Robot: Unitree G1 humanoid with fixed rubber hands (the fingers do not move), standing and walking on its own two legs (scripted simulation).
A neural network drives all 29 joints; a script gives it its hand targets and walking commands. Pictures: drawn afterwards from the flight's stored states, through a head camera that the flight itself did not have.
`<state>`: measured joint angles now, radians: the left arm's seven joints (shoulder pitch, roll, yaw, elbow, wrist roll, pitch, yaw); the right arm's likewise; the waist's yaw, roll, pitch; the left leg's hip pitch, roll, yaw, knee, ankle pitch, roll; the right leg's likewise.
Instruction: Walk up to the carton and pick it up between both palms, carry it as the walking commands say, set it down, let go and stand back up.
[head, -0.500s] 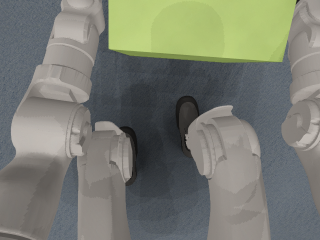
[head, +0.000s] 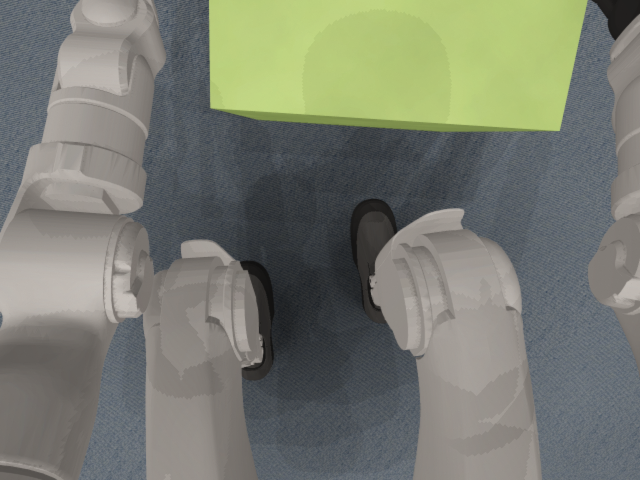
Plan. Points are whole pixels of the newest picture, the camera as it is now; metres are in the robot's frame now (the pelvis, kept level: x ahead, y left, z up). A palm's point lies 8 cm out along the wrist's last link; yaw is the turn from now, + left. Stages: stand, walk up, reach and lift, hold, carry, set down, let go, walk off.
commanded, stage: set down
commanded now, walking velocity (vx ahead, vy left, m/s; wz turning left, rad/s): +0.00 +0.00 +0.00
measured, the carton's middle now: (373, 12) +0.52 -0.14 -0.23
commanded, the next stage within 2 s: let go in 1.24 s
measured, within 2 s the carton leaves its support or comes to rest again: neither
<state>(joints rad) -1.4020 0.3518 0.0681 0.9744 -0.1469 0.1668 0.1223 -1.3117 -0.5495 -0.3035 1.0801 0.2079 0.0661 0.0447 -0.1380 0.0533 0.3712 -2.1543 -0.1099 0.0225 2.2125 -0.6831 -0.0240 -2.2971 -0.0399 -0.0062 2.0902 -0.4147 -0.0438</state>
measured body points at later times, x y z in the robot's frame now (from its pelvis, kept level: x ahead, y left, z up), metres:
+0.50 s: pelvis +0.01 +0.00 +0.09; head +0.34 -0.06 +0.40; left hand +0.59 +0.08 -0.02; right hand +0.48 -0.38 -0.01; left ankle +0.09 +0.11 -0.34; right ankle +0.15 -0.11 -0.34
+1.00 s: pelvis +0.04 -0.01 +0.23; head +0.34 -0.06 +0.55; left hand +0.60 +0.09 +0.13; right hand +0.49 -0.39 +0.15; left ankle +0.09 +0.11 -0.34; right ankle +0.15 -0.11 -0.34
